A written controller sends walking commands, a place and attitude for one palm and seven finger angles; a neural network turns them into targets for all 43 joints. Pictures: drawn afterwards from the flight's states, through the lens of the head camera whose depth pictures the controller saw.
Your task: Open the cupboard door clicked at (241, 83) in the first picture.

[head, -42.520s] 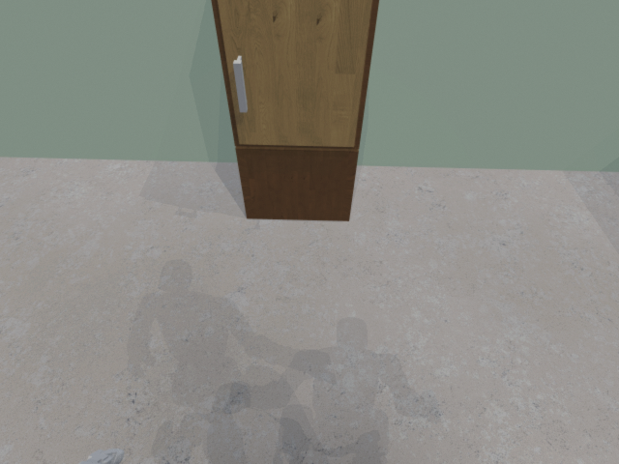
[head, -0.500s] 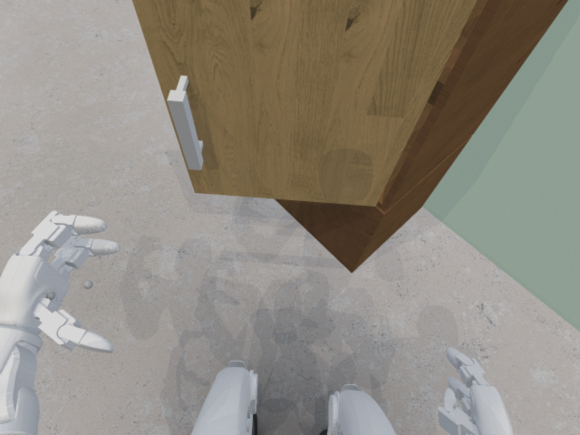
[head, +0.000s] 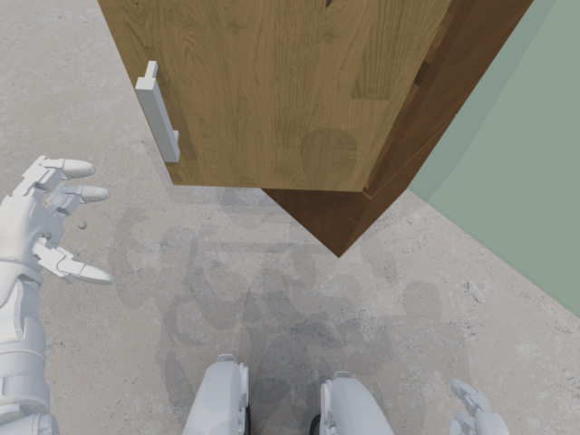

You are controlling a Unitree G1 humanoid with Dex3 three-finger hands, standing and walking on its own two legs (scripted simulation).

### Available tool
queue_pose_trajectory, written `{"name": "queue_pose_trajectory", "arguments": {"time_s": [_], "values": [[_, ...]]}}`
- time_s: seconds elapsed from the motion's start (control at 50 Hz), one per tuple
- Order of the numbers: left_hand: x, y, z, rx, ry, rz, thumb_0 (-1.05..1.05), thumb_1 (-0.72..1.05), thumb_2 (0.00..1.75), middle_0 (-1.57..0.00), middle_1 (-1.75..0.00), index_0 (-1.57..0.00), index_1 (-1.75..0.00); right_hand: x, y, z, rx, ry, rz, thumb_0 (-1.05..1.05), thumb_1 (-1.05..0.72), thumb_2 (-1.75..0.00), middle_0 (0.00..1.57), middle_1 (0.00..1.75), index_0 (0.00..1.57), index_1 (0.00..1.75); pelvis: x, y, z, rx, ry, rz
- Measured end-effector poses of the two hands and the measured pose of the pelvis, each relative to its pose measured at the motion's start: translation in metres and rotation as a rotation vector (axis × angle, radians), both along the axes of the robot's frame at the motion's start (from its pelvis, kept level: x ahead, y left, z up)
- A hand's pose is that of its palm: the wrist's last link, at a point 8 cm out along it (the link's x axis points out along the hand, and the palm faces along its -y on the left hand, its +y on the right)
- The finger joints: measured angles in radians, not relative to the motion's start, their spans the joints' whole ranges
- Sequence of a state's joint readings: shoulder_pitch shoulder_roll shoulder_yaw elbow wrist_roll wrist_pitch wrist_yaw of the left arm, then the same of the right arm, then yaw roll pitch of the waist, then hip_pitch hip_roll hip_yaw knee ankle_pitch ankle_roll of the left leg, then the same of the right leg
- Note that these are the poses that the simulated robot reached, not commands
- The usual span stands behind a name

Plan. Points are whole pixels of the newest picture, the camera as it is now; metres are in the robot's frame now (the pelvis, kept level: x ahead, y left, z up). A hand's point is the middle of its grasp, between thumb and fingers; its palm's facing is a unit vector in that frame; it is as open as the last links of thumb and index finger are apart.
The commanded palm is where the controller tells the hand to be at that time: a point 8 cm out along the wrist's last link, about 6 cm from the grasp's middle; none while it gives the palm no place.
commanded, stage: move the hooked fingers beside the handle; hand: left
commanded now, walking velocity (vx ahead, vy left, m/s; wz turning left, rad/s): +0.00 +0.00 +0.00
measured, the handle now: (162, 115) +0.57 +0.23 +0.02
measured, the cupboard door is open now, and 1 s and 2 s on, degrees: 44 44 44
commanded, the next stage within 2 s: slide the fingers in behind the handle in 1.82 s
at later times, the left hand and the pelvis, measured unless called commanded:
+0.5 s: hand (102, 181) +0.43 +0.28 +0.03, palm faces +0.02 -1.00 -0.03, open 14.0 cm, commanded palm +0.43 +0.32 +0.03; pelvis -0.01 +0.00 -0.01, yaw -1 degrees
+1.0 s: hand (113, 140) +0.51 +0.28 +0.03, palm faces +0.03 -1.00 -0.03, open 14.0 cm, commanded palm +0.51 +0.31 +0.02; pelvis -0.01 +0.00 -0.04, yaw -3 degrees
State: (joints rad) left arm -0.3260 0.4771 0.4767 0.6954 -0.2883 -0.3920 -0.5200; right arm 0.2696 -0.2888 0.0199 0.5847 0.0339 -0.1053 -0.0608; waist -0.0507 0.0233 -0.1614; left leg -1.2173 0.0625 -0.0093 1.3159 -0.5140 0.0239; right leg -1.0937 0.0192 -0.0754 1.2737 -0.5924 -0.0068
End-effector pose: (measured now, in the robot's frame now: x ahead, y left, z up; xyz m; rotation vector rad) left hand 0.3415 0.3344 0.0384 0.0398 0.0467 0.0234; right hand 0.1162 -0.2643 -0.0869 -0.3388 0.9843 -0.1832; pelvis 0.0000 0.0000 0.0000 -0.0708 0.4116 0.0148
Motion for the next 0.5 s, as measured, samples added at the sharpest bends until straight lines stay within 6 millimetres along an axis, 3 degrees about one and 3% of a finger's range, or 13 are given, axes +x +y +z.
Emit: {"name": "queue_pose_trajectory", "arguments": {"time_s": [0.5], "values": [[0.07,-0.003,-0.007,-0.013,-0.004,-0.004,-0.01,-0.5,0.3,-0.3,-1.2,-0.3,-1.2,-0.045,-0.004,-0.018,-0.021,0.181,-0.06,0.01,-0.9,-0.9,0.2,0.3,0.2,0.3,-0.006,0.003,-0.013,-0.011,0.048,-0.009]]}}
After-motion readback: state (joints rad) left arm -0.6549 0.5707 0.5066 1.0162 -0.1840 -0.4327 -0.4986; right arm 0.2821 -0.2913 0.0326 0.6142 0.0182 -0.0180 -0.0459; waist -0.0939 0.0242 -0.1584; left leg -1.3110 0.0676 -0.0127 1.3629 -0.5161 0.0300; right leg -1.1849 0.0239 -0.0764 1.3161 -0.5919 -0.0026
